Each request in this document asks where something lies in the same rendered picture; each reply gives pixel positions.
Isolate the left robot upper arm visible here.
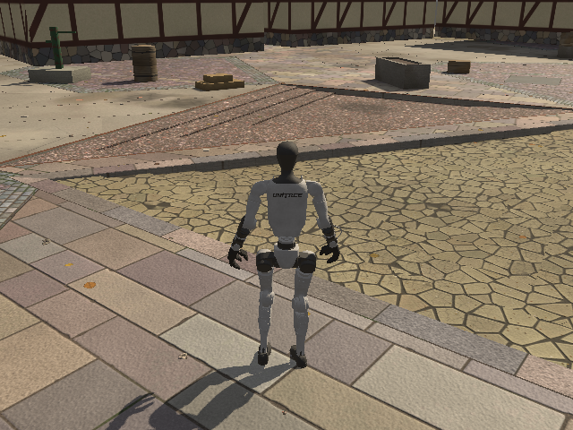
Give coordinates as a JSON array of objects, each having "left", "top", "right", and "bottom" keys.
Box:
[{"left": 242, "top": 180, "right": 269, "bottom": 230}]

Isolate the right robot hand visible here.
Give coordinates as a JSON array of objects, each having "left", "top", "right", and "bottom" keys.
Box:
[{"left": 320, "top": 245, "right": 340, "bottom": 263}]

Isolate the robot head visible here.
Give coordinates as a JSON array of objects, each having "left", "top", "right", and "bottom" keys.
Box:
[{"left": 272, "top": 141, "right": 303, "bottom": 184}]

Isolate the robot left forearm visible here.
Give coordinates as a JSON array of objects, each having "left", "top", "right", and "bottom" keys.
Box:
[{"left": 231, "top": 216, "right": 251, "bottom": 251}]

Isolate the robot right forearm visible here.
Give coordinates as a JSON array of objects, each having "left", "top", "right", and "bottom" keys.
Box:
[{"left": 322, "top": 215, "right": 338, "bottom": 248}]

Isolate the left robot foot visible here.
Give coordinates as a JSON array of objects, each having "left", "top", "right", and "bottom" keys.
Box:
[{"left": 258, "top": 342, "right": 271, "bottom": 366}]

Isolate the right robot upper arm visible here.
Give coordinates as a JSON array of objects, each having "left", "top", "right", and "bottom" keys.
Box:
[{"left": 305, "top": 180, "right": 331, "bottom": 229}]

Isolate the left robot hand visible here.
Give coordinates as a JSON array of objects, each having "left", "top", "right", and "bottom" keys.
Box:
[{"left": 227, "top": 247, "right": 248, "bottom": 270}]

